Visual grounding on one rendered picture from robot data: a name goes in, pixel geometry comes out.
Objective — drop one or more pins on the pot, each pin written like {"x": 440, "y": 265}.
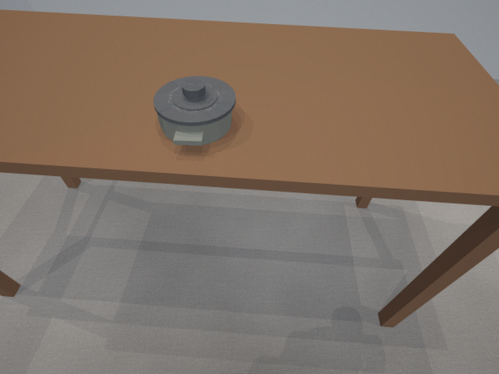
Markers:
{"x": 196, "y": 135}

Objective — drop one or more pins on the table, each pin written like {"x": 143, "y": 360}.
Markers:
{"x": 385, "y": 114}

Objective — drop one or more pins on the knob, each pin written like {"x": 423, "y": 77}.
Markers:
{"x": 193, "y": 88}

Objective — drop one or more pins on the lid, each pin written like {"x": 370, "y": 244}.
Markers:
{"x": 174, "y": 107}

